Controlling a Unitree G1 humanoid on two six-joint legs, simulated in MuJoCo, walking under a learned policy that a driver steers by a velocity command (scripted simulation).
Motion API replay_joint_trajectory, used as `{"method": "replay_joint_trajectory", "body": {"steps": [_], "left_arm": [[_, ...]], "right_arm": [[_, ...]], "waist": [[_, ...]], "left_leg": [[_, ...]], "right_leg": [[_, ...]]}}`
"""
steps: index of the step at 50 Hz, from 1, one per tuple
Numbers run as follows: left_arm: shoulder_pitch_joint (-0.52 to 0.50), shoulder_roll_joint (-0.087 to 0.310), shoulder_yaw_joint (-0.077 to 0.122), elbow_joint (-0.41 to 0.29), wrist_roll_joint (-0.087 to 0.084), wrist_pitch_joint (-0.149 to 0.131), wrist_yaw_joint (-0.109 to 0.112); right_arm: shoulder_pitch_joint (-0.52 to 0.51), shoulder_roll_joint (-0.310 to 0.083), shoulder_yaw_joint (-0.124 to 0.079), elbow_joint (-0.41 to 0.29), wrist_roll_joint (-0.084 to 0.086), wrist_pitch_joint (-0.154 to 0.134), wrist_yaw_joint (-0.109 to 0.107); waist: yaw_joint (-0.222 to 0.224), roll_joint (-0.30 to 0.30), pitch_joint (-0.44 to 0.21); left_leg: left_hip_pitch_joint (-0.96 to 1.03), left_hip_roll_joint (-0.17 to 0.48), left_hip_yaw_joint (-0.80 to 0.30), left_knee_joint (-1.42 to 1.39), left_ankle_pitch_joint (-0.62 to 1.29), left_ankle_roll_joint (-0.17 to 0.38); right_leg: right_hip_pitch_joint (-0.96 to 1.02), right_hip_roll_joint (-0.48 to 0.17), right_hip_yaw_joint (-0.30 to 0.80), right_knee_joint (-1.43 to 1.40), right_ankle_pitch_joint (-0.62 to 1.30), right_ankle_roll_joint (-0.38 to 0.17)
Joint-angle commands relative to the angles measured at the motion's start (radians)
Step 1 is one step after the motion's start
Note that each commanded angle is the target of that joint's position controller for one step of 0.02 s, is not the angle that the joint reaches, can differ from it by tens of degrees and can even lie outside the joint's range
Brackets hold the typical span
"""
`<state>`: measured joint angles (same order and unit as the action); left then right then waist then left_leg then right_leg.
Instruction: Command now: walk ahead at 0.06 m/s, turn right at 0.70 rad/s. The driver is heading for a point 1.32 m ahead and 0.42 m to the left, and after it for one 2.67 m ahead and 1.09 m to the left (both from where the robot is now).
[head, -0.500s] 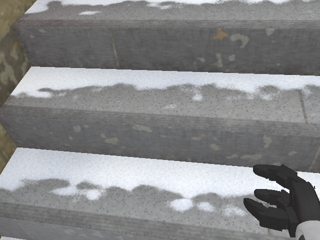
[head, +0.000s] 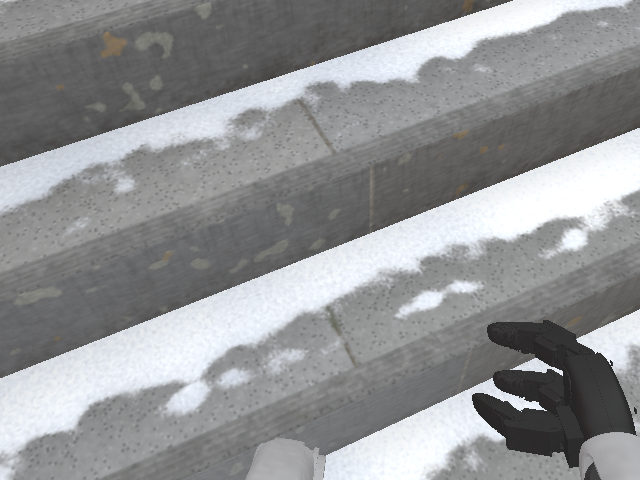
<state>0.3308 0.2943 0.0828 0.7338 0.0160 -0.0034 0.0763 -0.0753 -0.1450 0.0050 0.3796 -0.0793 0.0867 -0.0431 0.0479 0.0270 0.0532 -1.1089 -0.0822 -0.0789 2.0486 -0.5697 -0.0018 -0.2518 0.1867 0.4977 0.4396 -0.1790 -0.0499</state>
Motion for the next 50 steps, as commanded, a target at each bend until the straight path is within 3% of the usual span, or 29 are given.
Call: {"method": "replay_joint_trajectory", "body": {"steps": [1,3,5,7,8,9,10,11,12,13,14,16,20,25,27,28,29,30,31,32,33,34,35,36,37,39,42,47,50], "left_arm": [[0.073,0.212,0.059,-0.038,-0.002,-0.009,0.028],[0.097,0.210,0.060,-0.025,-0.011,-0.008,0.037],[0.046,0.162,0.044,-0.040,-0.023,0.027,0.033],[-0.014,0.141,0.034,-0.058,-0.025,0.038,0.029],[-0.025,0.126,0.026,-0.046,-0.036,0.032,0.025],[-0.027,0.097,0.019,-0.058,-0.061,0.031,-0.004],[-0.058,0.073,0.004,-0.071,-0.060,0.049,-0.044],[-0.121,0.057,0.004,-0.094,-0.001,0.037,-0.056],[-0.126,0.001,-0.010,-0.111,0.062,0.020,-0.070],[-0.119,-0.036,-0.022,-0.135,0.086,0.015,-0.073],[-0.127,-0.039,-0.033,-0.156,0.085,0.009,-0.068],[-0.116,-0.041,-0.047,-0.131,0.073,0.027,-0.059],[-0.258,-0.036,-0.067,-0.216,0.019,0.045,-0.081],[-0.240,-0.071,-0.084,-0.256,0.008,0.047,-0.072],[-0.103,-0.108,-0.088,-0.176,-0.025,0.054,-0.057],[-0.061,-0.113,-0.086,-0.138,-0.028,0.060,-0.040],[-0.112,-0.112,-0.089,-0.132,0.001,0.057,-0.028],[-0.172,-0.121,-0.097,-0.124,0.022,0.047,-0.028],[-0.256,-0.114,-0.104,-0.157,0.046,0.026,-0.051],[-0.253,-0.098,-0.090,-0.179,0.067,-0.007,-0.072],[-0.256,-0.034,-0.054,-0.199,0.056,-0.027,-0.085],[-0.357,0.132,0.008,-0.252,0.041,-0.068,-0.056],[-0.359,0.066,-0.009,-0.218,0.020,-0.077,-0.041],[-0.233,0.046,-0.026,-0.170,0.019,-0.088,-0.044],[-0.140,0.043,-0.029,-0.112,0.024,-0.091,-0.042],[-0.011,0.079,-0.013,-0.022,0.025,-0.099,-0.038],[0.038,0.014,-0.026,0.037,0.020,-0.100,-0.050],[0.129,-0.027,-0.041,0.135,0.028,-0.116,-0.067],[0.103,-0.024,-0.047,0.173,0.038,-0.130,-0.078]], "right_arm": [[-0.124,-0.012,0.000,-0.140,0.005,-0.006,-0.008],[-0.139,-0.008,0.002,-0.133,0.002,-0.006,-0.007],[-0.102,0.018,0.022,-0.107,0.045,-0.003,-0.001],[0.004,0.025,0.005,-0.057,0.086,0.004,-0.011],[0.110,0.019,-0.009,-0.012,0.089,-0.001,-0.014],[0.188,-0.037,-0.029,0.023,0.050,-0.010,-0.025],[0.268,-0.128,-0.045,0.083,-0.011,0.000,-0.039],[0.366,-0.152,-0.055,0.134,0.008,0.005,-0.053],[0.311,-0.127,-0.043,0.150,0.041,0.004,-0.053],[0.181,-0.134,-0.050,0.138,0.034,-0.012,-0.054],[0.081,-0.124,-0.057,0.140,0.015,-0.024,-0.058],[0.078,-0.075,-0.058,0.182,0.021,-0.042,-0.047],[0.195,-0.100,-0.069,0.229,0.053,-0.048,-0.047],[0.238,-0.178,-0.114,0.223,0.013,-0.010,-0.068],[0.243,-0.158,-0.117,0.243,0.006,0.025,-0.068],[0.282,-0.147,-0.119,0.266,0.000,0.030,-0.065],[0.334,-0.115,-0.120,0.275,0.014,0.032,-0.052],[0.345,-0.084,-0.113,0.239,0.033,0.031,-0.040],[0.372,-0.026,-0.087,0.197,0.083,0.032,-0.041],[0.400,0.010,-0.060,0.171,0.068,0.012,-0.042],[0.423,-0.030,-0.054,0.185,0.035,0.002,-0.046],[0.369,-0.131,-0.077,0.125,0.004,0.010,-0.045],[0.323,-0.234,-0.110,0.151,-0.011,0.014,-0.034],[0.166,-0.278,-0.125,0.136,-0.006,0.009,-0.017],[0.103,-0.251,-0.119,0.128,0.013,0.000,-0.004],[0.080,-0.154,-0.095,0.112,0.030,0.005,0.022],[0.112,-0.074,-0.082,0.123,0.038,0.008,0.021],[0.039,-0.011,-0.057,0.086,0.039,0.000,0.002],[-0.056,-0.008,-0.046,0.037,0.046,-0.010,0.002]], "waist": [[0.009,-0.143,-0.143],[0.016,-0.125,-0.154],[-0.001,-0.132,-0.144],[-0.037,-0.269,-0.164],[-0.093,-0.251,-0.198],[-0.147,-0.009,-0.248],[-0.204,0.401,-0.289],[-0.284,0.637,-0.244],[-0.212,0.482,-0.193],[-0.121,0.332,-0.116],[-0.040,0.159,-0.024],[-0.014,-0.013,-0.041],[-0.079,0.100,-0.073],[-0.092,0.155,-0.137],[-0.056,0.062,-0.161],[-0.047,-0.048,-0.150],[-0.083,-0.181,-0.128],[-0.145,-0.130,-0.092],[-0.209,-0.152,-0.051],[-0.238,-0.105,-0.028],[-0.245,-0.049,-0.036],[-0.237,-0.266,-0.070],[-0.210,-0.184,-0.034],[-0.113,-0.123,0.058],[-0.077,-0.038,0.105],[-0.052,-0.026,0.105],[-0.053,-0.104,0.060],[-0.078,-0.073,0.075],[-0.102,-0.059,0.116]], "left_leg": [[-0.099,0.028,-0.066,0.003,-0.118,0.012],[-0.124,0.037,-0.047,-0.030,-0.167,0.028],[0.223,0.059,0.094,-0.534,-0.303,0.029],[0.648,0.045,0.098,-0.757,-0.268,0.056],[0.776,0.035,0.102,-0.925,-0.161,0.069],[0.948,0.084,-0.090,-1.103,-0.024,0.117],[0.881,0.209,-0.452,-1.424,-0.268,0.181],[0.717,0.348,-0.836,-1.613,-0.102,0.297],[0.608,0.283,-0.968,-1.606,-0.159,0.332],[0.508,0.266,-0.939,-1.519,-0.167,0.329],[0.418,0.225,-0.786,-1.425,-0.093,0.287],[0.381,0.105,-0.456,-1.272,0.086,0.253],[0.469,0.059,-0.375,-1.232,0.275,0.231],[0.529,0.057,-0.462,-1.208,0.377,0.198],[0.401,-0.067,-0.333,-1.086,-0.037,0.102],[0.342,-0.144,-0.233,-0.813,-0.164,0.082],[0.320,-0.239,-0.070,-0.370,-0.120,0.069],[0.109,-0.226,-0.073,-0.022,-0.099,0.068],[-0.014,-0.215,-0.079,0.118,-0.122,0.064],[-0.097,-0.158,-0.049,0.258,-0.042,0.053],[-0.154,-0.076,-0.030,0.271,0.115,0.045],[-0.162,0.077,-0.032,0.281,0.200,-0.008],[-0.199,0.064,0.012,0.350,0.223,-0.035],[-0.218,0.076,0.028,0.285,0.220,-0.019],[-0.227,0.085,0.006,0.200,0.225,0.007],[-0.216,0.092,-0.011,0.075,0.237,0.055],[-0.237,0.078,0.010,0.158,0.231,0.100],[-0.445,0.118,-0.025,0.281,0.160,0.162],[-0.418,0.129,0.011,0.193,0.143,0.179]], "right_leg": [[0.259,-0.331,0.265,-0.079,0.478,-0.249],[0.346,-0.352,0.229,-0.082,0.536,-0.240],[0.146,-0.282,0.056,-0.202,0.404,-0.173],[-0.072,-0.292,-0.018,-0.260,0.402,-0.127],[-0.071,-0.297,-0.042,-0.216,0.348,-0.110],[-0.215,-0.212,-0.124,-0.062,0.246,-0.046],[-0.278,-0.061,-0.304,0.173,-0.058,0.021],[-0.258,-0.011,-0.288,0.603,-0.426,0.032],[-0.328,0.029,-0.164,0.974,-0.474,0.026],[-0.416,0.005,-0.173,1.219,-0.473,0.017],[-0.430,-0.066,-0.249,1.217,-0.392,0.020],[-0.343,-0.068,-0.431,1.259,-0.156,0.056],[-0.289,-0.089,-0.436,0.955,-0.037,0.096],[-0.053,-0.074,-0.394,0.266,-0.103,0.062],[0.288,-0.101,-0.458,-0.197,0.341,0.063],[0.390,-0.161,-0.483,-0.335,0.538,0.063],[0.385,-0.222,-0.520,-0.403,0.671,0.065],[0.412,-0.268,-0.561,-0.206,0.664,0.103],[0.336,-0.340,-0.522,-0.033,0.673,0.068],[0.252,-0.451,-0.501,0.079,0.648,0.031],[0.199,-0.517,-0.468,0.067,0.254,-0.008],[0.135,-0.810,-0.151,-0.239,-0.415,-0.127],[0.131,-0.711,-0.169,-0.325,-0.569,-0.117],[0.147,-0.641,-0.235,-0.345,-0.521,-0.119],[0.182,-0.576,-0.327,-0.315,-0.435,-0.080],[0.231,-0.521,-0.459,-0.276,-0.445,-0.027],[0.274,-0.535,-0.504,-0.283,-0.426,-0.008],[0.393,-0.581,-0.578,-0.278,-0.375,0.006],[0.326,-0.561,-0.703,-0.315,-0.099,0.041]]}}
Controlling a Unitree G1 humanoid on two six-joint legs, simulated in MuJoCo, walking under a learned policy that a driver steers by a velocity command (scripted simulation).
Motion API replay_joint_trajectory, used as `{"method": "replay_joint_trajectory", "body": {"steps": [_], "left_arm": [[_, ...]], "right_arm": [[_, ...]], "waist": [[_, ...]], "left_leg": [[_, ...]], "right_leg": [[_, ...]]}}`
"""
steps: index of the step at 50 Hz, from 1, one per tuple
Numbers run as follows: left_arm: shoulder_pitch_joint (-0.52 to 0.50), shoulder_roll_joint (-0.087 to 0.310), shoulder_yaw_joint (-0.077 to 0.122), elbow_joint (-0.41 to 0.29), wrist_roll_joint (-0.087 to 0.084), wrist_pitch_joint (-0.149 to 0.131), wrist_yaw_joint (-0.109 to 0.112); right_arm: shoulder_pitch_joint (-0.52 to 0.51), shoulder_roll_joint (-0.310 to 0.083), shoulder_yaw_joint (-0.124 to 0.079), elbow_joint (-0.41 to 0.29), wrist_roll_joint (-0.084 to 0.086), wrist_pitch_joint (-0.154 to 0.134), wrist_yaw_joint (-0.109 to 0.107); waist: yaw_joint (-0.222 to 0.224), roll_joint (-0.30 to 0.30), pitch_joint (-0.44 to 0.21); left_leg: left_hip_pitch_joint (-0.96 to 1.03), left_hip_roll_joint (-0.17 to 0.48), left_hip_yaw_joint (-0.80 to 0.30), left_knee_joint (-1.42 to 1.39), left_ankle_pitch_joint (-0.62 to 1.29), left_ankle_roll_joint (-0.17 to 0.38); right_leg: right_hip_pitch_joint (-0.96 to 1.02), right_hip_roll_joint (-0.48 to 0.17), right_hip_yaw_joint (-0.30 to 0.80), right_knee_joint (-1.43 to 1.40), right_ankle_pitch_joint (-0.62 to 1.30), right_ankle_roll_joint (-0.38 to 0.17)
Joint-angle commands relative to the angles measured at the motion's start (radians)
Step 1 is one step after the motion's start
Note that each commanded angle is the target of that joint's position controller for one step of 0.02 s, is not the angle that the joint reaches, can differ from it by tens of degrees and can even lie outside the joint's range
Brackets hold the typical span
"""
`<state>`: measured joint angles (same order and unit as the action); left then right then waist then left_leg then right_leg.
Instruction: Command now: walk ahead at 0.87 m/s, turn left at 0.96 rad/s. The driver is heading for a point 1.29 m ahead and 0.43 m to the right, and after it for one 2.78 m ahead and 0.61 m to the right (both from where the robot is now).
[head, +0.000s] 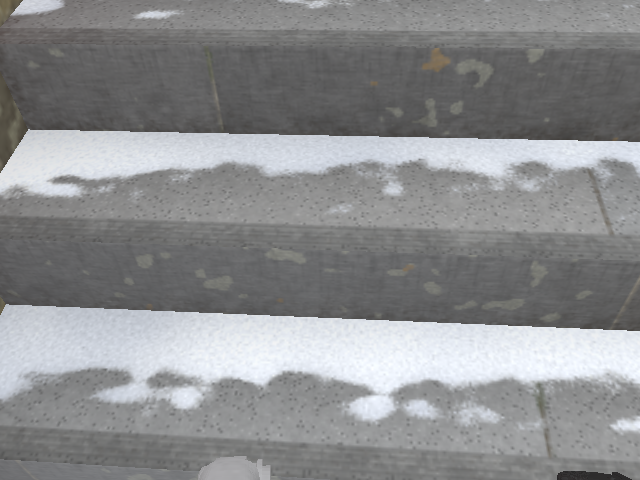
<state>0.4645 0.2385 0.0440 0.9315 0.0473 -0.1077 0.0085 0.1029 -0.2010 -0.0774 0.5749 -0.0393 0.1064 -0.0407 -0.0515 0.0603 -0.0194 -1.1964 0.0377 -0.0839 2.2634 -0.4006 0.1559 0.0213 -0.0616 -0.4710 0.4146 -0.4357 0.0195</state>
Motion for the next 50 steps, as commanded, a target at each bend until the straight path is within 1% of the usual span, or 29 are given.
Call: {"method": "replay_joint_trajectory", "body": {"steps": [1,3,4,6,7,8,10,11,12,15,19,22,24,26,27,28,30,31,32,33,36,38,42,44,46,47,48,49,50], "left_arm": [[-0.033,0.035,-0.009,-0.015,0.012,-0.026,-0.014],[0.044,0.033,-0.013,0.033,0.006,-0.026,0.000],[-0.049,0.087,-0.018,-0.010,-0.033,-0.015,0.019],[0.060,0.150,-0.027,-0.033,-0.069,0.001,0.049],[0.043,0.272,0.007,-0.035,-0.063,0.008,0.041],[-0.052,0.328,0.031,-0.098,-0.107,0.008,0.006],[-0.276,0.140,0.035,-0.262,-0.067,-0.035,-0.090],[-0.340,0.021,0.021,-0.320,-0.033,-0.034,-0.092],[-0.318,-0.042,0.009,-0.332,-0.028,-0.023,-0.082],[-0.202,-0.191,-0.041,-0.312,-0.007,0.001,-0.045],[-0.369,-0.245,-0.065,-0.351,-0.063,0.072,-0.006],[-0.525,-0.212,-0.077,-0.433,-0.076,0.096,0.020],[-0.570,-0.127,-0.077,-0.437,-0.087,0.123,0.008],[-0.199,0.012,-0.027,-0.285,-0.091,0.139,0.008],[-0.004,0.039,-0.011,-0.249,-0.071,0.148,0.017],[0.095,0.084,0.006,-0.211,-0.042,0.145,0.013],[0.020,0.097,0.046,-0.194,-0.077,0.100,-0.026],[-0.171,0.146,0.075,-0.209,-0.078,0.093,-0.029],[-0.334,0.044,0.025,-0.263,-0.067,0.103,-0.008],[-0.289,-0.010,0.013,-0.232,-0.041,0.103,0.012],[-0.105,0.028,0.026,-0.108,-0.002,0.026,0.012],[-0.090,0.019,0.015,-0.082,-0.017,-0.010,-0.007],[0.010,0.070,0.034,-0.029,-0.037,-0.014,0.015],[-0.065,0.120,0.053,-0.105,-0.068,0.001,0.030],[-0.215,0.332,0.137,-0.175,-0.075,-0.048,-0.014],[-0.258,0.241,0.128,-0.213,-0.059,-0.082,-0.037],[-0.536,0.029,0.075,-0.284,-0.004,-0.105,-0.066],[-0.455,-0.035,0.060,-0.347,0.034,-0.106,-0.083],[-0.385,-0.049,0.044,-0.354,0.028,-0.080,-0.086]], "right_arm": [[-0.277,0.048,0.045,-0.189,0.002,-0.032,-0.004],[-0.338,0.054,0.060,-0.248,0.002,-0.043,0.008],[-0.278,0.054,0.092,-0.241,0.035,-0.053,0.025],[-0.160,0.013,0.068,-0.136,0.042,-0.055,0.035],[0.133,0.018,0.053,-0.084,0.039,-0.063,0.037],[0.280,-0.063,0.023,-0.039,0.026,-0.076,0.035],[0.389,-0.324,-0.078,0.027,0.017,-0.082,0.005],[0.291,-0.306,-0.073,0.037,0.003,-0.109,0.002],[0.222,-0.234,-0.049,0.078,-0.002,-0.131,0.013],[0.175,0.006,0.016,0.264,-0.009,-0.180,0.057],[0.257,0.075,0.056,0.392,-0.021,-0.248,0.081],[0.242,0.040,0.069,0.428,0.005,-0.246,0.084],[0.300,-0.015,0.072,0.436,0.053,-0.242,0.036],[0.155,-0.228,0.036,0.319,0.110,-0.257,-0.025],[0.104,-0.329,0.005,0.261,0.118,-0.281,-0.032],[0.040,-0.331,-0.007,0.219,0.128,-0.278,-0.024],[-0.053,-0.204,-0.002,0.145,0.094,-0.247,0.037],[-0.068,-0.052,0.029,0.030,-0.007,-0.258,0.072],[0.069,0.064,0.069,-0.060,-0.062,-0.277,0.087],[0.016,0.065,0.083,-0.101,-0.064,-0.287,0.098],[-0.089,0.171,0.151,-0.182,-0.069,-0.254,0.054],[-0.166,0.116,0.139,-0.192,-0.027,-0.222,0.011],[-0.490,0.129,0.172,-0.405,-0.051,-0.204,-0.008],[-0.246,0.099,0.151,-0.300,0.019,-0.201,-0.009],[0.205,-0.072,0.042,-0.204,0.029,-0.174,-0.040],[0.282,-0.188,0.000,-0.115,0.010,-0.193,-0.033],[0.365,-0.213,-0.010,0.016,0.021,-0.186,-0.036],[0.200,-0.181,-0.006,0.003,0.012,-0.204,-0.032],[0.059,-0.069,0.014,0.017,0.001,-0.223,-0.017]], "waist": [[-0.008,-0.089,0.194],[0.002,-0.131,0.192],[-0.042,-0.125,0.161],[-0.020,-0.131,-0.081],[-0.135,-0.319,-0.209],[-0.243,-0.346,-0.323],[-0.235,0.096,-0.385],[-0.162,-0.007,-0.306],[-0.058,-0.111,-0.169],[0.122,-0.024,0.026],[0.124,-0.008,0.151],[0.170,-0.013,0.210],[0.167,-0.007,0.146],[0.349,0.078,-0.254],[0.414,0.159,-0.345],[0.434,0.148,-0.378],[0.378,-0.012,-0.259],[0.211,-0.411,-0.059],[0.016,-0.234,-0.183],[0.041,-0.109,-0.160],[0.007,0.037,0.146],[0.031,-0.001,0.192],[0.073,0.043,0.159],[-0.016,-0.017,-0.090],[-0.281,-0.105,-0.549],[-0.280,0.192,-0.630],[-0.320,0.396,-0.410],[-0.113,0.268,-0.299],[-0.009,0.157,-0.215]], "left_leg": [[-0.276,0.019,0.068,-0.165,-0.047,0.018],[-0.161,0.023,0.088,-0.381,-0.064,0.048],[0.149,0.049,0.195,-0.770,-0.136,0.067],[0.654,-0.210,0.440,-0.828,-0.287,0.027],[0.806,-0.233,0.358,-0.917,-0.285,0.060],[1.042,-0.199,0.144,-1.094,-0.218,0.109],[1.307,0.197,-0.817,-1.953,-0.499,0.071],[1.196,0.245,-0.797,-1.960,-0.428,-0.008],[1.045,0.272,-0.665,-1.888,-0.372,-0.016],[0.904,0.134,-0.104,-1.779,0.120,-0.063],[0.851,0.165,0.131,-1.954,0.285,-0.135],[0.714,0.077,0.320,-2.104,0.356,-0.188],[0.615,0.076,0.405,-2.285,0.791,-0.139],[0.768,0.101,0.430,-2.035,1.956,-0.067],[0.973,0.199,0.375,-1.832,2.222,-0.030],[1.084,0.247,0.336,-1.615,2.317,-0.015],[1.036,0.090,0.294,-0.917,1.444,0.002],[0.436,-0.183,0.137,-0.380,0.321,-0.114],[0.297,-0.145,-0.036,-0.114,0.332,-0.102],[0.222,-0.144,-0.053,0.037,0.316,-0.098],[-0.091,-0.076,-0.048,0.177,0.162,-0.065],[-0.122,-0.057,-0.005,0.203,-0.041,-0.086],[0.106,0.060,0.014,-0.491,-0.297,-0.042],[0.933,-0.081,0.271,-0.829,-0.119,-0.072],[1.279,-0.025,-0.042,-1.160,-0.295,-0.018],[1.386,0.097,-0.218,-1.316,-0.425,0.014],[1.307,0.157,-0.446,-1.628,-0.074,0.072],[1.191,0.260,-0.772,-1.815,-0.135,0.133],[1.137,0.322,-0.757,-1.749,-0.236,0.147]], "right_leg": [[0.016,-0.266,0.191,-0.302,0.275,-0.015],[-0.010,-0.222,0.174,-0.362,0.511,-0.056],[-0.146,-0.202,0.081,-0.458,0.787,-0.101],[-0.118,-0.251,0.133,-0.218,2.112,-0.178],[-0.017,-0.339,0.177,0.059,2.434,-0.224],[-0.166,-0.246,0.196,0.374,2.301,-0.203],[-0.702,0.147,0.562,1.176,0.340,-0.121],[-0.847,0.154,0.798,1.450,0.342,-0.134],[-0.915,0.102,0.721,1.533,0.420,-0.142],[-1.106,0.053,0.687,1.756,0.388,-0.195],[-1.370,0.123,0.591,1.999,0.205,-0.214],[-1.311,0.142,0.480,1.699,0.192,-0.226],[-0.932,0.168,0.244,1.326,0.218,-0.198],[-0.374,0.234,0.182,1.228,0.253,-0.194],[-0.343,0.185,0.206,1.116,0.133,-0.210],[-0.303,0.190,0.231,0.997,-0.004,-0.226],[-0.253,0.234,0.441,0.256,0.097,-0.277],[-0.167,0.156,0.902,0.246,0.665,-0.372],[-0.186,0.087,1.253,0.075,0.381,-0.449],[-0.274,0.018,1.436,-0.095,-0.124,-0.485],[-0.401,0.045,1.169,-0.093,0.090,-0.373],[-0.476,0.040,1.013,-0.101,0.288,-0.346],[-0.576,0.076,0.879,-0.300,0.391,-0.283],[-0.792,0.077,0.778,-0.278,1.343,-0.311],[-0.501,0.032,0.865,0.368,1.878,-0.239],[-0.498,0.149,0.754,0.820,1.396,-0.172],[-0.785,0.313,0.640,1.191,0.468,-0.125],[-1.020,0.243,0.682,1.484,0.344,-0.142],[-1.111,0.168,0.649,1.627,0.346,-0.165]]}}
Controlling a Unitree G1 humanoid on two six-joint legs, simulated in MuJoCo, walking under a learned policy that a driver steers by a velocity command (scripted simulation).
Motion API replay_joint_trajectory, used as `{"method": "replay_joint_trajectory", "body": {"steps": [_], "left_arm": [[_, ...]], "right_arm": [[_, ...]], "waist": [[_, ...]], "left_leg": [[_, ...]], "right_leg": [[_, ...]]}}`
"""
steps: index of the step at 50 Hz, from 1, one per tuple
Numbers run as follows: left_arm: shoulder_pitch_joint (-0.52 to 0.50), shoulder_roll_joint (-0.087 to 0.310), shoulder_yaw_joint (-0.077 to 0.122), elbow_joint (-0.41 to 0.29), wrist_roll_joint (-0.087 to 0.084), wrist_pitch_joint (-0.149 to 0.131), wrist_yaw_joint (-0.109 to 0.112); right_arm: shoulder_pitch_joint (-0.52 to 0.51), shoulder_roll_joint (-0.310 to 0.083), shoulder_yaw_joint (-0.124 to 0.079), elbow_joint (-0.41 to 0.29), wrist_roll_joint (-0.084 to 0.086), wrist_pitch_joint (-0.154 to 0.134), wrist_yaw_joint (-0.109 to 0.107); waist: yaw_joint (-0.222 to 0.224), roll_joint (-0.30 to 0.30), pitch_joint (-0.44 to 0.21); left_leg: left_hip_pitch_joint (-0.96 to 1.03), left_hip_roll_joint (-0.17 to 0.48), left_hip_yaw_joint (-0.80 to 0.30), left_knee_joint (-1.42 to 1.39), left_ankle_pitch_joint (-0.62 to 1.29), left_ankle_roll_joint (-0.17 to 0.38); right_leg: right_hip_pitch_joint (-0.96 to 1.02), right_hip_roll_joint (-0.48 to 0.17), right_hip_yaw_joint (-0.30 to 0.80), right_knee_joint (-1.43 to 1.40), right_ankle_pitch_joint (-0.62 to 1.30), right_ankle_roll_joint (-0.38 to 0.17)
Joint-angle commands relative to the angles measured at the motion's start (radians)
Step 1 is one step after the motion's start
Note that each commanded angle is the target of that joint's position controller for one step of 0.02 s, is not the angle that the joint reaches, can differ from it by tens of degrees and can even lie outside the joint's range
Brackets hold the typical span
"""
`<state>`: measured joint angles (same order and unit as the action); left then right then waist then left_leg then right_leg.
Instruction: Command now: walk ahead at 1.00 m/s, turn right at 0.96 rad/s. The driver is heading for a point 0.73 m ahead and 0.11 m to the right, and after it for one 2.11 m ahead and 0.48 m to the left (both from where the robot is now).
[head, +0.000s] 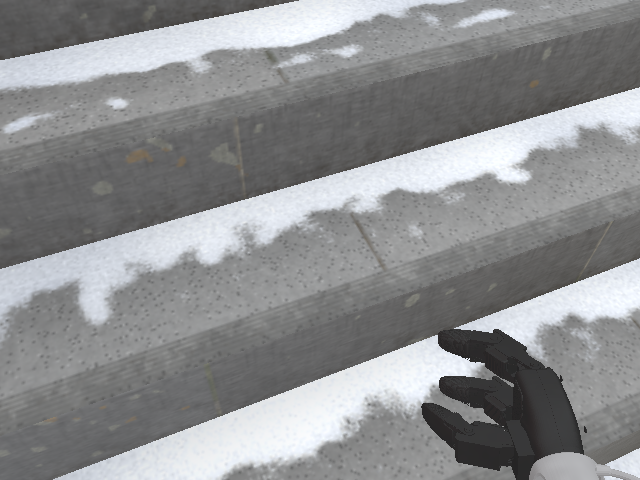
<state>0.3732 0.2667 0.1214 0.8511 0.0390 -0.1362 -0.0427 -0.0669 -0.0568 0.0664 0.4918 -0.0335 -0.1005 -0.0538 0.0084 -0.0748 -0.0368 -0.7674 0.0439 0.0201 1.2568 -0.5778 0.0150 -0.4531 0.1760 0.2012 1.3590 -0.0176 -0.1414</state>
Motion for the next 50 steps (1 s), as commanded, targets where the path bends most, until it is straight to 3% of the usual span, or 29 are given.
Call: {"method": "replay_joint_trajectory", "body": {"steps": [1,4,6,8,9,12,13,14,16,17,18,19,20,22,24,25,27,30,32,34,36,37,38,39,40,41,43,47,50], "left_arm": [[-0.301,-0.127,-0.066,-0.298,0.041,-0.020,-0.019],[-0.338,-0.182,-0.113,-0.352,0.014,0.078,0.017],[-0.450,-0.141,-0.109,-0.433,-0.009,0.098,0.023],[-0.524,-0.098,-0.086,-0.476,-0.012,0.138,0.037],[-0.590,-0.099,-0.084,-0.501,0.001,0.148,0.052],[-0.684,-0.159,-0.122,-0.545,0.001,0.137,0.050],[-0.572,-0.115,-0.125,-0.500,-0.003,0.141,0.029],[-0.465,-0.061,-0.111,-0.452,-0.031,0.155,0.007],[-0.059,0.081,-0.037,-0.357,-0.017,0.182,0.014],[-0.108,0.174,0.007,-0.347,-0.056,0.176,-0.006],[-0.279,0.232,0.020,-0.352,-0.052,0.172,0.009],[-0.304,0.248,0.025,-0.380,0.007,0.187,0.025],[-0.279,0.238,0.023,-0.304,0.002,0.168,0.040],[-0.163,0.149,-0.006,-0.165,-0.011,0.104,0.067],[-0.096,0.045,-0.031,-0.138,0.029,0.060,0.102],[-0.068,0.036,-0.037,-0.111,0.027,0.042,0.110],[-0.067,0.049,-0.053,-0.072,-0.001,0.019,0.092],[0.083,0.038,-0.059,-0.008,-0.010,-0.004,0.071],[0.108,0.067,-0.061,-0.002,-0.026,0.006,0.067],[0.021,0.102,-0.055,-0.053,-0.047,0.009,0.060],[-0.031,0.247,-0.006,-0.075,-0.078,-0.020,0.063],[-0.036,0.266,0.009,-0.072,-0.083,-0.034,0.061],[-0.057,0.245,0.016,-0.086,-0.071,-0.036,0.052],[-0.141,0.192,0.024,-0.140,-0.041,-0.043,0.033],[-0.044,0.019,-0.030,-0.224,-0.012,-0.036,0.008],[-0.032,0.001,-0.054,-0.249,0.024,-0.032,-0.009],[-0.165,-0.081,-0.096,-0.308,0.053,-0.018,-0.008],[-0.330,-0.158,-0.151,-0.426,0.055,0.034,0.034],[-0.540,-0.139,-0.164,-0.536,0.059,0.044,0.045]], "right_arm": [[0.219,-0.109,-0.109,0.178,-0.012,-0.035,0.010],[0.344,-0.055,-0.106,0.383,-0.010,-0.071,0.029],[0.297,-0.098,-0.108,0.418,-0.016,-0.083,0.043],[0.289,-0.160,-0.118,0.437,-0.032,-0.087,0.039],[0.354,-0.176,-0.113,0.479,-0.015,-0.094,0.038],[0.549,-0.245,-0.124,0.553,-0.005,-0.064,0.028],[0.450,-0.303,-0.134,0.485,0.012,-0.045,0.019],[0.532,-0.391,-0.148,0.425,0.079,-0.047,-0.004],[0.386,-0.636,-0.220,0.282,0.104,-0.068,0.028],[0.395,-0.563,-0.220,0.233,0.082,-0.071,0.067],[0.319,-0.363,-0.175,0.125,0.032,-0.088,0.139],[0.283,-0.276,-0.149,0.032,-0.010,-0.108,0.146],[0.214,-0.194,-0.118,-0.027,-0.027,-0.093,0.125],[0.141,-0.106,-0.042,-0.114,-0.027,-0.063,0.068],[0.072,-0.162,-0.058,-0.147,-0.019,-0.047,0.046],[0.061,-0.162,-0.050,-0.169,-0.030,-0.027,0.025],[0.082,-0.101,-0.029,-0.148,-0.030,0.010,0.002],[-0.173,0.022,0.007,-0.232,-0.037,0.037,-0.021],[-0.229,-0.015,0.011,-0.247,-0.039,0.042,-0.008],[-0.091,-0.050,-0.009,-0.195,-0.040,0.062,0.021],[0.087,-0.113,-0.053,-0.088,-0.002,0.066,0.035],[0.172,-0.179,-0.085,-0.046,0.016,0.070,0.037],[0.280,-0.241,-0.117,0.007,0.023,0.070,0.042],[0.408,-0.311,-0.145,0.103,0.018,0.065,0.066],[0.242,-0.335,-0.154,0.111,0.025,0.069,0.057],[0.214,-0.281,-0.153,0.109,0.037,0.070,0.055],[0.282,-0.228,-0.140,0.202,0.038,0.036,0.042],[0.385,-0.185,-0.134,0.347,0.035,-0.019,0.040],[0.436,-0.226,-0.135,0.368,0.022,-0.041,0.033]], "waist": [[-0.022,0.228,-0.088],[0.049,0.093,0.055],[0.092,0.088,0.197],[0.087,0.176,0.214],[0.077,0.128,0.220],[0.079,0.072,0.195],[0.143,0.043,0.034],[0.124,0.044,-0.184],[0.312,0.222,-0.481],[0.268,0.208,-0.467],[0.143,-0.152,-0.390],[0.096,-0.073,-0.552],[0.065,-0.003,-0.508],[0.066,0.008,-0.196],[0.075,-0.001,-0.120],[0.038,0.082,-0.079],[-0.051,0.279,0.035],[-0.004,0.226,0.108],[-0.005,0.231,0.162],[-0.054,0.232,-0.031],[-0.104,-0.048,-0.253],[-0.157,-0.090,-0.288],[-0.230,-0.056,-0.305],[-0.298,0.184,-0.280],[-0.048,0.453,-0.259],[-0.039,0.239,-0.236],[-0.003,-0.031,0.054],[0.034,0.020,0.123],[0.003,0.053,0.159]], "left_leg": [[0.618,0.321,-0.737,-0.753,-0.062,0.255],[0.577,0.309,-0.389,-0.833,0.084,0.088],[0.481,0.311,-0.112,-1.052,0.348,0.036],[0.421,0.280,0.105,-1.171,0.719,0.064],[0.544,0.257,0.170,-1.195,0.831,0.050],[0.756,0.198,0.289,-1.239,1.076,0.053],[0.591,0.139,0.375,-1.204,1.436,0.069],[0.531,0.178,0.280,-1.095,1.770,0.135],[0.654,0.243,0.179,-0.534,2.385,0.129],[0.600,0.142,0.135,-0.169,1.769,0.091],[0.106,-0.120,0.075,0.449,0.494,-0.005],[0.018,-0.150,-0.128,0.908,0.478,0.014],[-0.061,-0.112,-0.155,1.006,0.508,0.030],[-0.168,-0.063,-0.144,0.948,0.341,0.016],[-0.255,-0.076,-0.278,1.170,0.099,0.018],[-0.327,-0.039,-0.313,1.118,0.018,0.030],[-0.445,-0.034,-0.239,1.000,-0.093,0.069],[-0.613,-0.058,-0.143,1.158,-0.177,0.127],[-0.566,-0.025,0.009,0.755,-0.091,0.127],[0.128,-0.044,0.142,0.341,0.175,0.128],[0.501,-0.126,0.196,0.193,0.223,0.117],[0.515,-0.138,0.204,0.040,0.192,0.109],[0.569,-0.173,0.148,-0.235,0.141,0.140],[0.727,-0.110,-0.187,-0.461,0.250,0.272],[0.778,0.125,-0.765,-0.735,0.619,0.410],[0.715,0.107,-0.904,-0.786,0.226,0.423],[0.528,0.063,-0.735,-0.822,0.172,0.347],[0.430,0.007,-0.443,-0.891,0.465,0.265],[0.310,-0.003,-0.397,-1.087,0.694,0.279]], "right_leg": [[-0.698,-0.115,0.005,0.744,-0.094,-0.023],[-0.894,-0.193,0.061,0.874,-0.364,-0.041],[-0.879,-0.214,0.021,0.665,-0.471,-0.033],[-0.791,-0.160,-0.095,0.778,-0.505,-0.026],[-0.873,-0.166,-0.139,0.748,-0.561,-0.047],[-0.909,-0.202,-0.288,0.421,-0.622,-0.082],[-0.432,-0.153,-0.433,0.130,-0.437,-0.072],[0.026,-0.067,-0.466,-0.021,-0.288,-0.040],[0.396,0.033,-0.360,-0.112,-0.318,-0.006],[0.435,0.084,-0.161,-0.443,-0.441,-0.024],[0.483,-0.123,0.418,-0.769,-0.447,-0.216],[0.499,-0.240,0.713,-0.904,-0.521,-0.280],[0.447,-0.228,0.699,-0.957,-0.683,-0.234],[0.179,-0.137,0.681,-0.955,-0.454,-0.243],[0.132,-0.255,0.732,-1.007,-0.280,-0.273],[0.159,-0.293,0.660,-0.982,-0.019,-0.252],[0.141,-0.291,0.395,-0.974,0.097,-0.157],[0.123,-0.333,0.294,-1.115,0.064,-0.140],[0.168,-0.290,0.135,-1.254,0.267,-0.074],[-0.031,-0.226,-0.088,-1.232,0.806,0.009],[0.080,-0.306,-0.082,-1.018,1.643,0.002],[0.203,-0.329,-0.071,-0.848,1.790,0.013],[0.266,-0.286,-0.084,-0.543,1.678,0.029],[0.021,-0.098,-0.080,0.084,0.565,0.082],[-0.302,0.004,-0.079,0.435,-0.091,0.140],[-0.406,-0.033,-0.096,0.624,-0.106,0.117],[-0.594,-0.088,-0.103,0.640,-0.174,0.096],[-0.754,-0.181,-0.137,0.743,-0.355,0.063],[-0.672,-0.222,-0.247,0.469,-0.471,0.084]]}}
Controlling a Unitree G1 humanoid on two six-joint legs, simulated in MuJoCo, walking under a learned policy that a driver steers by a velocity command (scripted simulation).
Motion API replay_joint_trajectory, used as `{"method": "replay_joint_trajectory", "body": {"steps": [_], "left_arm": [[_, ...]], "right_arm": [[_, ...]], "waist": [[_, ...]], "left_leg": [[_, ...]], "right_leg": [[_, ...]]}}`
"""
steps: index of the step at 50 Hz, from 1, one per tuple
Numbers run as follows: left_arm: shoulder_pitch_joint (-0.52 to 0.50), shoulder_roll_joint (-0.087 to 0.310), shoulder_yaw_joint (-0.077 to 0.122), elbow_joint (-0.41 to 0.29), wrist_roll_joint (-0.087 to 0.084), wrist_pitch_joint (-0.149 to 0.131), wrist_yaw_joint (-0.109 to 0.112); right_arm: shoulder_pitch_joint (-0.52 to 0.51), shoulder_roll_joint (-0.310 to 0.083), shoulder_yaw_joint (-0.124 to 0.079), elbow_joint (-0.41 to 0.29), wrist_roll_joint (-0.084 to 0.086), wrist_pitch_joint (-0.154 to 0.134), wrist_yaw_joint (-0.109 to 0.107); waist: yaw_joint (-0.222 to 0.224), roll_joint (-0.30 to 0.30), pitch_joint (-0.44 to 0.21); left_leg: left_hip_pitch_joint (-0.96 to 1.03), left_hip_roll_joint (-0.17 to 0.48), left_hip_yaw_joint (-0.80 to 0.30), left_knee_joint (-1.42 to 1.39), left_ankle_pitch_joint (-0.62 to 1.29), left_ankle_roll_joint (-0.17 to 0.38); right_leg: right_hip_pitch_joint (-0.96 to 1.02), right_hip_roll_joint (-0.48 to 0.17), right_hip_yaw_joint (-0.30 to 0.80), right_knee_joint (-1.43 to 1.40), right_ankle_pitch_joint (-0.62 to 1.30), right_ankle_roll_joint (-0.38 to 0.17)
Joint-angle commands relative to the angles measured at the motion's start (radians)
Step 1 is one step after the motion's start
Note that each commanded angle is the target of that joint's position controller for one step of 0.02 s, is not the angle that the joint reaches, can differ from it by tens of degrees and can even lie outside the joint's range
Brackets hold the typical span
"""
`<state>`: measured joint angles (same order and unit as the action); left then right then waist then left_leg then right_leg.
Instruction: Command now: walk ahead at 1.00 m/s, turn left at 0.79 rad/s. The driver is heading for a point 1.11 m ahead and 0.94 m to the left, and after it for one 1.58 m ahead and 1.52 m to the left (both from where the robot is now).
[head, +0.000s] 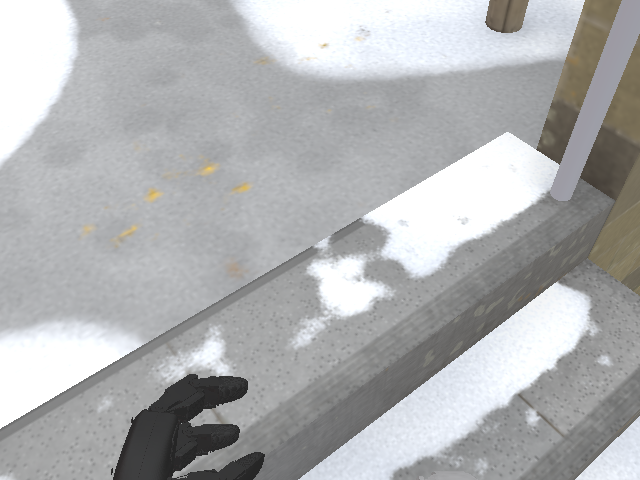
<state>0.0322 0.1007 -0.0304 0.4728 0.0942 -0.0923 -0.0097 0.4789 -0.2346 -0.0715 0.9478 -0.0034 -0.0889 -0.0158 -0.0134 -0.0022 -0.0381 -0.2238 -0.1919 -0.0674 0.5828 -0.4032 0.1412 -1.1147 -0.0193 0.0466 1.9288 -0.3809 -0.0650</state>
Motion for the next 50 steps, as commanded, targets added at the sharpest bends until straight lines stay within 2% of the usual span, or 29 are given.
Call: {"method": "replay_joint_trajectory", "body": {"steps": [1,3,5,6,7,8,9,10,11,13,14,17,19,21,24,25,26,27,29,30,31,32,33,34,36,38,40,43,50], "left_arm": [[-0.210,0.043,-0.004,-0.164,0.011,0.005,0.015],[-0.325,0.012,-0.024,-0.204,0.018,0.000,0.007],[-0.409,0.006,-0.043,-0.240,-0.008,0.000,-0.009],[-0.312,-0.052,-0.055,-0.207,-0.055,0.002,-0.013],[-0.046,0.035,-0.002,-0.138,-0.075,0.006,0.001],[0.282,0.154,0.070,-0.078,-0.102,0.031,0.026],[0.363,0.277,0.118,-0.026,-0.089,0.026,0.034],[0.348,0.377,0.142,0.022,-0.064,0.013,0.047],[0.232,0.335,0.142,-0.006,-0.049,0.020,0.051],[0.177,0.155,0.100,0.110,-0.081,0.003,0.045],[0.196,0.086,0.081,0.185,-0.080,-0.011,0.049],[0.230,0.017,0.054,0.329,-0.070,-0.040,0.039],[0.183,0.069,0.060,0.348,-0.045,-0.052,0.033],[0.239,0.146,0.074,0.405,-0.048,-0.068,0.020],[0.321,0.201,0.084,0.443,-0.042,-0.028,0.017],[0.306,0.256,0.090,0.425,-0.042,-0.007,0.031],[0.313,0.264,0.093,0.413,-0.054,0.006,0.043],[0.269,0.291,0.093,0.367,-0.075,0.010,0.054],[0.251,0.461,0.138,0.317,-0.110,0.015,0.042],[0.216,0.469,0.147,0.284,-0.132,0.026,0.017],[0.246,0.426,0.141,0.242,-0.133,0.034,-0.004],[0.212,0.259,0.109,0.157,-0.110,0.047,-0.045],[0.204,0.234,0.108,0.071,-0.067,0.045,-0.050],[0.184,0.180,0.099,0.024,-0.041,0.042,-0.039],[0.189,0.164,0.080,0.004,-0.013,0.020,-0.011],[0.189,0.133,0.062,0.005,-0.012,0.026,0.016],[0.141,0.094,0.038,-0.015,-0.007,0.044,0.034],[0.111,0.195,0.060,0.027,-0.036,0.056,0.034],[-0.113,0.173,0.049,0.012,-0.066,0.045,-0.022]], "right_arm": [[-0.049,-0.093,-0.012,-0.074,-0.015,-0.059,-0.019],[0.111,-0.113,-0.023,-0.017,-0.004,-0.054,-0.036],[0.171,-0.091,-0.024,-0.015,0.002,-0.009,-0.044],[0.033,-0.076,-0.016,-0.092,0.016,-0.015,-0.039],[-0.026,-0.212,-0.046,-0.128,0.042,-0.049,-0.021],[-0.168,-0.365,-0.106,-0.183,0.046,-0.082,0.010],[-0.207,-0.291,-0.100,-0.208,0.042,-0.123,0.037],[-0.275,-0.104,-0.062,-0.288,0.086,-0.127,0.057],[-0.261,-0.126,-0.061,-0.338,0.007,-0.119,0.040],[-0.319,-0.035,-0.042,-0.366,-0.044,-0.046,0.019],[-0.331,0.019,-0.017,-0.391,-0.058,-0.012,0.012],[-0.325,0.113,0.043,-0.445,-0.038,0.079,0.006],[-0.368,0.071,0.030,-0.460,-0.016,0.102,-0.008],[-0.506,0.097,0.034,-0.515,-0.028,0.120,-0.025],[-0.644,0.114,0.052,-0.605,-0.021,0.141,-0.040],[-0.612,0.098,0.061,-0.619,-0.015,0.155,-0.019],[-0.642,0.097,0.068,-0.624,-0.019,0.164,-0.005],[-0.590,0.076,0.057,-0.579,-0.010,0.169,0.009],[-0.360,0.004,0.018,-0.529,0.017,0.178,0.003],[-0.225,-0.058,-0.007,-0.487,0.019,0.165,-0.004],[-0.162,-0.121,-0.039,-0.463,0.020,0.146,-0.004],[-0.296,-0.244,-0.081,-0.478,0.015,0.142,-0.006],[-0.427,-0.289,-0.102,-0.556,-0.020,0.172,-0.020],[-0.470,-0.238,-0.081,-0.533,-0.031,0.173,-0.024],[-0.399,-0.146,-0.053,-0.421,-0.036,0.122,-0.020],[-0.350,-0.102,-0.039,-0.331,-0.034,0.059,-0.007],[-0.281,-0.099,-0.034,-0.257,-0.016,0.021,-0.005],[-0.296,-0.109,-0.029,-0.290,-0.003,0.008,-0.009],[-0.133,-0.179,-0.070,-0.287,0.000,0.004,0.020]], "waist": [[-0.014,0.033,0.110],[-0.078,0.007,0.081],[-0.096,-0.077,0.019],[-0.013,-0.041,-0.122],[0.143,0.030,-0.404],[0.338,0.173,-0.550],[0.351,0.048,-0.626],[0.307,-0.396,-0.682],[0.225,-0.363,-0.673],[0.120,-0.018,-0.335],[0.063,0.053,-0.160],[-0.065,0.023,0.060],[-0.076,0.033,0.132],[-0.053,-0.015,0.129],[-0.061,0.008,0.126],[-0.110,-0.044,0.088],[-0.079,-0.037,0.078],[-0.079,-0.045,0.056],[-0.168,-0.204,-0.147],[-0.189,-0.212,-0.249],[-0.187,-0.179,-0.289],[-0.100,0.168,-0.206],[-0.071,0.185,-0.325],[-0.011,0.160,-0.288],[0.038,0.082,-0.073],[0.068,0.031,-0.040],[0.082,-0.009,-0.028],[0.046,-0.071,-0.007],[-0.078,0.085,0.000]], "left_leg": [[-0.077,0.272,-0.348,-0.418,0.627,0.184],[0.194,0.308,-0.358,-0.419,0.597,0.172],[0.118,0.281,-0.297,-0.532,0.931,0.162],[-0.180,0.257,-0.244,-0.526,1.317,0.120],[-0.269,0.272,-0.227,-0.263,1.848,0.090],[-0.160,0.283,-0.261,0.059,2.071,0.047],[-0.137,0.220,-0.272,0.373,1.621,0.006],[-0.396,-0.023,-0.162,0.950,0.271,-0.080],[-0.462,0.021,-0.131,1.333,0.165,-0.092],[-0.717,0.138,-0.049,1.514,0.171,-0.077],[-0.781,0.177,-0.057,1.498,0.115,-0.058],[-0.878,0.238,-0.091,1.557,-0.069,-0.047],[-0.865,0.219,-0.029,1.457,-0.034,-0.071],[-0.997,0.192,0.024,1.660,-0.068,-0.043],[-1.078,0.206,0.075,1.464,-0.102,-0.019],[-0.949,0.254,0.107,1.211,-0.093,0.000],[-0.770,0.239,0.172,1.020,-0.068,0.006],[-0.532,0.189,0.270,0.903,-0.081,0.015],[-0.274,0.147,0.289,0.820,-0.091,0.018],[-0.127,0.109,0.233,0.687,-0.066,0.041],[0.018,0.056,0.047,0.476,-0.139,0.075],[0.049,0.197,-0.512,0.078,-0.249,0.183],[0.009,0.314,-0.926,-0.176,-0.338,0.236],[-0.077,0.312,-0.920,-0.236,-0.587,0.201],[-0.257,0.242,-0.773,-0.207,-0.506,0.151],[-0.309,0.201,-0.658,-0.189,-0.408,0.133],[-0.330,0.163,-0.532,-0.157,-0.267,0.137],[-0.316,0.161,-0.442,-0.255,-0.162,0.141],[-0.035,0.210,-0.482,-0.375,-0.094,0.136]], "right_leg": [[-0.122,-0.027,-0.101,0.001,-0.180,0.012],[-0.331,-0.053,-0.095,-0.071,-0.296,-0.010],[0.035,-0.009,-0.221,-0.477,-0.142,-0.011],[0.626,0.062,-0.262,-0.690,-0.038,-0.021],[1.132,0.108,-0.188,-0.612,0.046,-0.020],[1.244,0.053,-0.071,-0.811,0.013,-0.044],[1.325,-0.081,0.133,-1.008,-0.079,-0.095],[1.418,-0.434,0.700,-1.340,0.389,-0.253],[1.303,-0.446,0.819,-1.364,0.701,-0.310],[1.162,-0.395,0.570,-1.341,0.386,-0.279],[1.040,-0.361,0.456,-1.394,0.177,-0.217],[0.801,-0.367,0.184,-1.555,0.296,-0.088],[0.721,-0.368,-0.026,-1.669,0.425,-0.063],[0.841,-0.372,-0.103,-1.737,0.518,-0.069],[0.998,-0.272,-0.280,-1.768,0.554,-0.008],[1.013,-0.214,-0.387,-1.797,0.614,0.001],[0.951,-0.177,-0.422,-1.824,0.618,-0.004],[0.882,-0.182,-0.469,-1.793,0.972,-0.020],[1.024,-0.252,-0.413,-1.536,1.555,-0.044],[1.073,-0.269,-0.371,-1.310,1.591,-0.033],[0.965,-0.248,-0.307,-0.988,1.284,0.010],[0.482,-0.007,-0.245,-0.520,0.079,0.111],[0.369,0.081,0.014,-0.134,0.019,0.128],[0.308,0.043,0.092,-0.031,0.130,0.101],[0.234,0.016,0.080,-0.044,0.165,0.066],[0.190,0.018,0.083,0.031,0.139,0.046],[0.170,-0.022,0.092,-0.060,0.093,0.056],[0.281,-0.073,0.035,-0.492,0.131,0.105],[0.365,-0.025,0.010,-1.034,0.271,0.102]]}}
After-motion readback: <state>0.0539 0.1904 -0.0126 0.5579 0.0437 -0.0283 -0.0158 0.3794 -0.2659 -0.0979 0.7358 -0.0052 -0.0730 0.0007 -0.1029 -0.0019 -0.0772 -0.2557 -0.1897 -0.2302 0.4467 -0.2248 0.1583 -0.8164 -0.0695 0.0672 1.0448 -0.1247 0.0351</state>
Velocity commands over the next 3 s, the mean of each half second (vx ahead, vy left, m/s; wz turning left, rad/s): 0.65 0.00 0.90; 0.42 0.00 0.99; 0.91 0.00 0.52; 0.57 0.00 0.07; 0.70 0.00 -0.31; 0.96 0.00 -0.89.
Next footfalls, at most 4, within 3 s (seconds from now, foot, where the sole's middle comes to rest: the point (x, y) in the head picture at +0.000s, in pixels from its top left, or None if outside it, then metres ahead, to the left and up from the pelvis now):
0.16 right None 0.37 -0.14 -0.58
0.62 left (198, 376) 0.54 0.23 -0.40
1.18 right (203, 237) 0.84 0.25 -0.40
1.60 left None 0.87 0.74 -0.40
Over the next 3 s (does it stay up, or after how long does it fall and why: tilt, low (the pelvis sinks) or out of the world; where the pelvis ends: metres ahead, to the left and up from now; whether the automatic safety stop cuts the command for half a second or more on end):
stays up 1.34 1.28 0.34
